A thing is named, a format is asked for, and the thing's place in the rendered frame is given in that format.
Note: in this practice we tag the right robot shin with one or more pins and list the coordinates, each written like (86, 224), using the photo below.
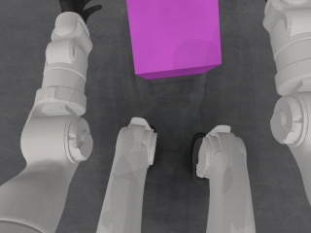
(222, 129)

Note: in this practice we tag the robot left forearm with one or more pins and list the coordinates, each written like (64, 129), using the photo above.
(64, 81)

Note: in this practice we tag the left robot hand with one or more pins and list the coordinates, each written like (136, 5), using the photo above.
(77, 6)

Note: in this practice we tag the robot right upper arm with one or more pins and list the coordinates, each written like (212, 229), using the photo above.
(291, 125)

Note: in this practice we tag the carton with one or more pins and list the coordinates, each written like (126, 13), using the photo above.
(174, 38)

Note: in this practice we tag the robot left upper arm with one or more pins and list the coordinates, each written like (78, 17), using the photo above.
(34, 200)

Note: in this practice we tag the left robot thigh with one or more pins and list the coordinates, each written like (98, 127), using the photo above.
(123, 202)

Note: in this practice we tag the robot right forearm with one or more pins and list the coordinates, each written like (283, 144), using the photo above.
(288, 23)

